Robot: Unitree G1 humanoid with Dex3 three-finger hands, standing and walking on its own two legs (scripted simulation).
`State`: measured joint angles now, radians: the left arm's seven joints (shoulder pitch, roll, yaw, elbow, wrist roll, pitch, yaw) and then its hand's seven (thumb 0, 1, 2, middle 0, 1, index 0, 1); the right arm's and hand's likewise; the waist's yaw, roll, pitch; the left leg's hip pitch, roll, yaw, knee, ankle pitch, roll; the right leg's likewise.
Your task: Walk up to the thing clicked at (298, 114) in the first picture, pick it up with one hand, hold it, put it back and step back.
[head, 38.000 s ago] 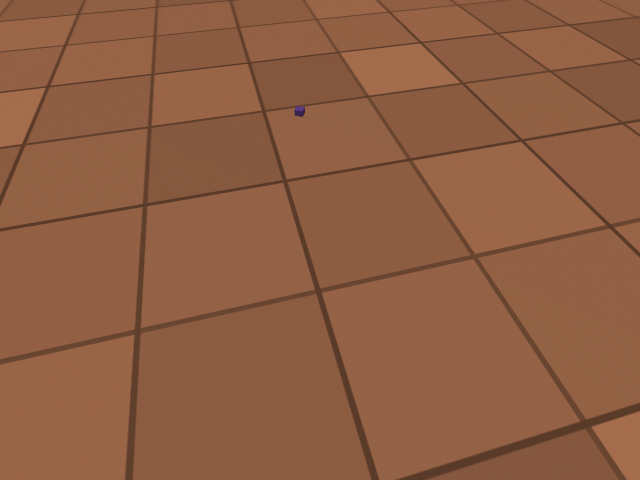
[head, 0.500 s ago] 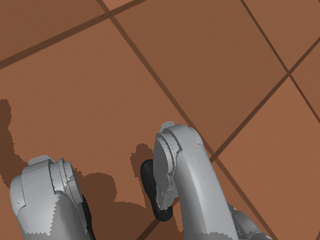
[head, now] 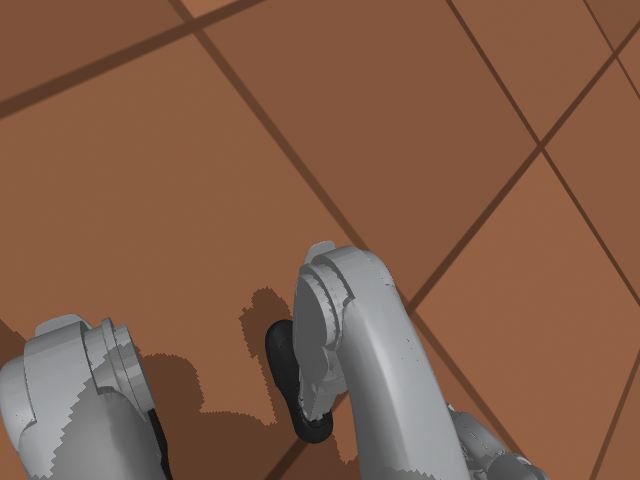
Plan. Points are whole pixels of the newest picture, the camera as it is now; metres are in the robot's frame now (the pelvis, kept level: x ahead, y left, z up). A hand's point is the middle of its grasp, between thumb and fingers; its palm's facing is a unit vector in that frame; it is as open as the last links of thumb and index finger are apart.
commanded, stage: rest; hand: left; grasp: from above
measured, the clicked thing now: out of the picture +0.46 +0.34 -0.26
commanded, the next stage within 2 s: open in 0.50 s
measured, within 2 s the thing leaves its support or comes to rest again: rests again in 0.20 s
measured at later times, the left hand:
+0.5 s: hand out of the picture +0.44 +0.32 -0.24, palm faces -0.46 -0.10 -0.88, open 5.3 cm
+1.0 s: hand out of the picture +0.44 +0.32 -0.24, palm faces -0.45 -0.10 -0.89, open 8.9 cm
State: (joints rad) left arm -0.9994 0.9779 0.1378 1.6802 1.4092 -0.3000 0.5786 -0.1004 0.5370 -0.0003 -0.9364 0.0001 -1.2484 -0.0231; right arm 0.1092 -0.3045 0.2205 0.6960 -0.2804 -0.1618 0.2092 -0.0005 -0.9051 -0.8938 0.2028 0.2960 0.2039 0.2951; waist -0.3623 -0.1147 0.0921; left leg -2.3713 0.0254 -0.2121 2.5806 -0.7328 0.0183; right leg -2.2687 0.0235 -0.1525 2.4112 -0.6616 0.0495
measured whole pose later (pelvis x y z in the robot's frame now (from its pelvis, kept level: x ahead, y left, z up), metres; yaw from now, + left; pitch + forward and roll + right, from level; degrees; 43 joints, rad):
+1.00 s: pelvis +0.00 +0.00 +0.00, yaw -2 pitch +27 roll -14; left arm -1.02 1.03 0.10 1.71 1.37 -0.29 0.62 -0.01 0.24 0.35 -0.74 -0.30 -0.76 -0.31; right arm 0.08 -0.34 0.30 0.66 -0.29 -0.22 0.23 0.00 -0.90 -0.90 0.20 0.30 0.20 0.30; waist -0.38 -0.15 0.15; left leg -2.36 0.03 -0.24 2.59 -0.74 0.02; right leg -2.24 0.04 -0.18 2.39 -0.65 0.06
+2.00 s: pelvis +0.00 +0.00 +0.01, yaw +0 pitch +32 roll -13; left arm -0.96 0.89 0.16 1.42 1.25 -0.12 0.56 0.00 -0.31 0.83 -0.24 -0.82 -0.25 -0.82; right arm 0.17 -0.32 0.17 0.69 -0.22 -0.20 0.28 0.00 -0.90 -0.89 0.20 0.30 0.20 0.29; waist -0.31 -0.04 -0.02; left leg -2.37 0.03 -0.21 2.53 -0.74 0.00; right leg -2.28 0.02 -0.15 2.36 -0.67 0.04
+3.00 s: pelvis +0.00 +0.00 +0.09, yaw +6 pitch +37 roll -8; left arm -0.75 0.65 0.13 1.00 0.92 -0.03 0.18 0.00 0.18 0.86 -0.24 -0.52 -0.23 -0.53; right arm 0.25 -0.26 0.04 0.69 -0.07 -0.02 0.16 0.00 -0.90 -0.89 0.20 0.30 0.20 0.29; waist -0.18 0.07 -0.12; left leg -2.21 0.02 -0.09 2.27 -0.72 0.02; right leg -2.15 0.00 -0.06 2.18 -0.69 0.04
